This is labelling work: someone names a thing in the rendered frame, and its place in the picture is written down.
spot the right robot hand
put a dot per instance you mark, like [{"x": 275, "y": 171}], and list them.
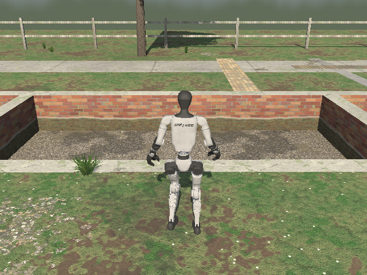
[{"x": 217, "y": 155}]

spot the right robot forearm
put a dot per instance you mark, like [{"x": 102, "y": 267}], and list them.
[{"x": 214, "y": 148}]

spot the right robot upper arm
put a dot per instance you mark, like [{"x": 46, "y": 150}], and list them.
[{"x": 205, "y": 130}]

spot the right robot shin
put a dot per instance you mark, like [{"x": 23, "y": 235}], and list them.
[{"x": 197, "y": 208}]

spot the left robot upper arm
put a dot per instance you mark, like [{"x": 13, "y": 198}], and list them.
[{"x": 166, "y": 120}]

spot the left robot hand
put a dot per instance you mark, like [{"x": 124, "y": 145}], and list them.
[{"x": 149, "y": 158}]

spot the right robot thigh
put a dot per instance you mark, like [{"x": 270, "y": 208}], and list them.
[{"x": 197, "y": 168}]

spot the left robot forearm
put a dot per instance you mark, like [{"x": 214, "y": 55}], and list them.
[{"x": 154, "y": 148}]

